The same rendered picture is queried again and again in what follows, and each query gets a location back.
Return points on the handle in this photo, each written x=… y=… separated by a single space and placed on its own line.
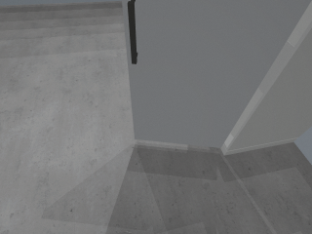
x=132 y=29

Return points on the fridge door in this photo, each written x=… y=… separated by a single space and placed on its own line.
x=199 y=63

